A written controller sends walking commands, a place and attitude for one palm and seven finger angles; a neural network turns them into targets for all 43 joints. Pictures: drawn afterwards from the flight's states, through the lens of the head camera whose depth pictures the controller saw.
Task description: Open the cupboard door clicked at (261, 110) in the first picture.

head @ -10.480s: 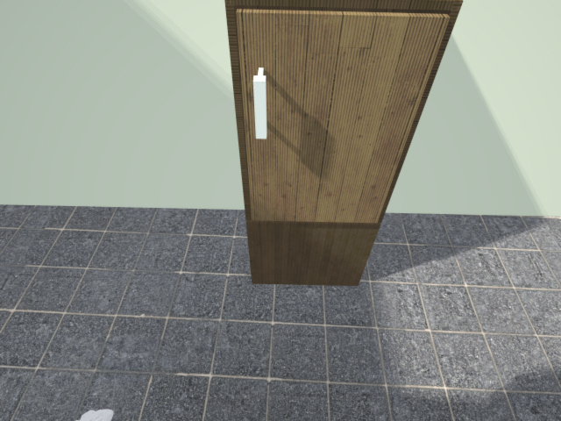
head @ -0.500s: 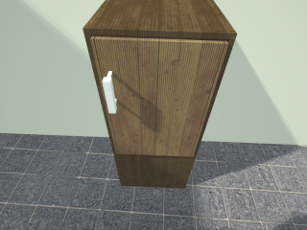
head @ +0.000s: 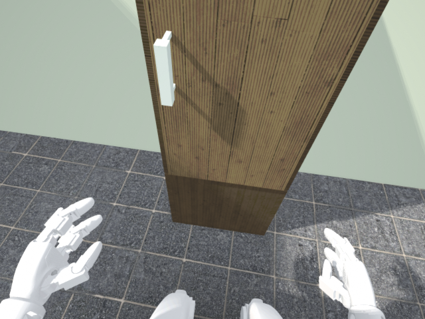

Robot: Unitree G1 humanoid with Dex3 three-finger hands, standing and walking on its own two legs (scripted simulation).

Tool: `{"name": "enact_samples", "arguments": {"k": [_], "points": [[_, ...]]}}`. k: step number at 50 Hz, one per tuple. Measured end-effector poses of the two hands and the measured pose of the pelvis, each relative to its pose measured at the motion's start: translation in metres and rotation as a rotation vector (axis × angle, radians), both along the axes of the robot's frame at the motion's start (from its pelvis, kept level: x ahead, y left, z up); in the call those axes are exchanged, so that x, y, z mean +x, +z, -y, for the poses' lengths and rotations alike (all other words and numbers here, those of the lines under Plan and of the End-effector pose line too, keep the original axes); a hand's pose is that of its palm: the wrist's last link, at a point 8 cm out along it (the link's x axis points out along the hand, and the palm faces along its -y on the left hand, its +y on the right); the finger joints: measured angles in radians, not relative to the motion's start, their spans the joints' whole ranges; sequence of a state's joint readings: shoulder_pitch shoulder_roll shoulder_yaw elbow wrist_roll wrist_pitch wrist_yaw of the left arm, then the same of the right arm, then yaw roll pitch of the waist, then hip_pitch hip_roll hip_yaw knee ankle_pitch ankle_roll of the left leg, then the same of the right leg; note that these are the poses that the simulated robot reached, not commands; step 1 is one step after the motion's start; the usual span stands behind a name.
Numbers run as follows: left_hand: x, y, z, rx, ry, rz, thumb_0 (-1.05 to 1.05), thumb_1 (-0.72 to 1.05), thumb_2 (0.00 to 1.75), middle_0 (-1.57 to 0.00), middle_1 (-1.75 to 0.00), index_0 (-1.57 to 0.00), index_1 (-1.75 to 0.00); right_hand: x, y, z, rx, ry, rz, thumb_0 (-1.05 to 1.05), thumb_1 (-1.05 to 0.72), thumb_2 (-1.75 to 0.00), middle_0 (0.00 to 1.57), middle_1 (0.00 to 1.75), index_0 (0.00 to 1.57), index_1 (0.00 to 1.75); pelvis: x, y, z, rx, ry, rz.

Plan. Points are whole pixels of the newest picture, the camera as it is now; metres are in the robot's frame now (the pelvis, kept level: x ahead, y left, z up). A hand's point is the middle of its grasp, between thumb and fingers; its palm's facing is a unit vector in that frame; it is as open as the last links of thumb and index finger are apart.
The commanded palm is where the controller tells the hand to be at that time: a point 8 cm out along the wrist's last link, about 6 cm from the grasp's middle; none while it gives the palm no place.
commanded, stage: raise the hand with hooked fingers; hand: left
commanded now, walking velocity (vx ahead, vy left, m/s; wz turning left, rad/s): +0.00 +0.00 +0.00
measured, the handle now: (167, 69) +0.55 +0.15 +0.17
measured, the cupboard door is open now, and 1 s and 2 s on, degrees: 0 0 0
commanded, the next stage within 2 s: move the hooked fingers beside the handle in 1.66 s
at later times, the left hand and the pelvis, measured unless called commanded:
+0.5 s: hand (71, 207) +0.25 +0.25 +0.11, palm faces -0.01 -1.00 -0.07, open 11.7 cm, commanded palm +0.23 +0.30 +0.12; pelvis +0.04 +0.00 +0.03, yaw +0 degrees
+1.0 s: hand (54, 159) +0.30 +0.27 +0.16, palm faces +0.01 -1.00 -0.05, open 13.9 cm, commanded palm +0.28 +0.32 +0.18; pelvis +0.03 +0.00 +0.06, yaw +1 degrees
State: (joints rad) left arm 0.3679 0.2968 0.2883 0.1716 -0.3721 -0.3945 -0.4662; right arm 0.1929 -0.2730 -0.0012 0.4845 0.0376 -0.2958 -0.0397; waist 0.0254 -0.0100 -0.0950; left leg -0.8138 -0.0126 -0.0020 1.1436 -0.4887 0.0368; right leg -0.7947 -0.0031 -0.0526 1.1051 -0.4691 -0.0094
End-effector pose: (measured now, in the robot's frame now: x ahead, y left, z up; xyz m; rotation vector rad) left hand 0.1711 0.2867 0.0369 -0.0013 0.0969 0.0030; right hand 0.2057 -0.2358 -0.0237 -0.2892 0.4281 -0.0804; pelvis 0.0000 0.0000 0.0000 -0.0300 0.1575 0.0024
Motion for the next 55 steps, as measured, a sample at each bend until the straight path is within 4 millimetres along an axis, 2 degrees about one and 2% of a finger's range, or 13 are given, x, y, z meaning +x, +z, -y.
{"name": "enact_samples", "arguments": {"k": [5,10,15,20,28,43,55], "points": [[0.001,0.024,-0.002,0.053,0.050,0.052,0.01,0.47,0.71,-0.23,-0.58,-0.23,-0.58,0.010,-0.005,-0.009,-0.010,0.032,-0.057,0.01,-0.90,-0.90,0.21,0.30,0.21,0.30,0.011,0.005,0.004,-0.027,0.025,-0.009],[0.023,0.037,-0.007,0.076,-0.005,0.036,0.01,0.35,0.66,-0.24,-0.65,-0.24,-0.65,0.005,-0.014,-0.012,0.016,0.018,-0.133,0.01,-0.90,-0.90,0.21,0.30,0.21,0.30,0.018,0.012,0.007,-0.037,0.031,-0.019],[0.043,0.053,-0.013,0.075,-0.029,0.018,0.00,0.23,0.61,-0.25,-0.73,-0.25,-0.73,-0.007,-0.015,-0.008,0.039,-0.026,-0.169,0.01,-0.90,-0.90,0.21,0.30,0.21,0.30,0.026,0.020,0.007,-0.032,0.020,-0.018],[0.055,0.068,-0.017,0.075,-0.014,0.045,0.00,0.12,0.56,-0.26,-0.80,-0.26,-0.80,-0.015,-0.012,0.001,0.038,-0.060,-0.183,0.01,-0.90,-0.90,0.21,0.30,0.21,0.30,0.032,0.027,0.005,-0.023,0.011,-0.015],[0.067,0.079,-0.018,0.070,-0.015,0.056,0.00,-0.07,0.48,-0.27,-0.92,-0.27,-0.92,-0.015,0.000,0.011,0.006,-0.077,-0.174,0.02,-0.90,-0.90,0.21,0.30,0.21,0.30,0.036,0.034,0.002,-0.017,0.010,0.007],[0.093,0.118,-0.035,0.059,0.002,0.100,-0.01,-0.41,0.34,-0.29,-1.14,-0.29,-1.14,-0.002,0.021,-0.004,0.032,-0.056,-0.122,0.01,-0.90,-0.90,0.21,0.30,0.21,0.30,0.036,0.050,0.000,-0.013,0.015,0.069],[0.120,0.141,-0.042,0.051,0.001,0.107,-0.02,-0.49,0.30,-0.30,-1.20,-0.30,-1.19,-0.012,0.024,-0.004,0.031,-0.075,-0.158,0.01,-0.90,-0.90,0.21,0.30,0.21,0.30,0.035,0.060,0.000,-0.006,0.012,0.101]]}}
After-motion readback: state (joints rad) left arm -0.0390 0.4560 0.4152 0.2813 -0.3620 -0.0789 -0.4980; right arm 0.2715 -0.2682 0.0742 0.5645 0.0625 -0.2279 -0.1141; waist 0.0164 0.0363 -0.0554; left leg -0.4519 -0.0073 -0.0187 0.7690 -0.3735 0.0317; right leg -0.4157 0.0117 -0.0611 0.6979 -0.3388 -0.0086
